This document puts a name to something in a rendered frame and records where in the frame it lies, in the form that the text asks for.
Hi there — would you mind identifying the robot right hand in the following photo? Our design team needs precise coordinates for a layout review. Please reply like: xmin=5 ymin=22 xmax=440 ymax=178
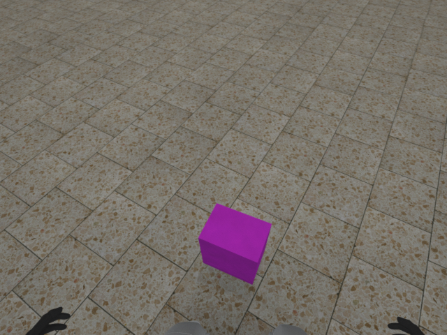
xmin=388 ymin=317 xmax=424 ymax=335

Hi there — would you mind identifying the robot left hand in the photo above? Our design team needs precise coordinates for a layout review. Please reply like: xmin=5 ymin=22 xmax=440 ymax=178
xmin=26 ymin=307 xmax=71 ymax=335

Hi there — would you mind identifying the carton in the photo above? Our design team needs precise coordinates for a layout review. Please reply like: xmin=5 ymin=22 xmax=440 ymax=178
xmin=198 ymin=203 xmax=272 ymax=284

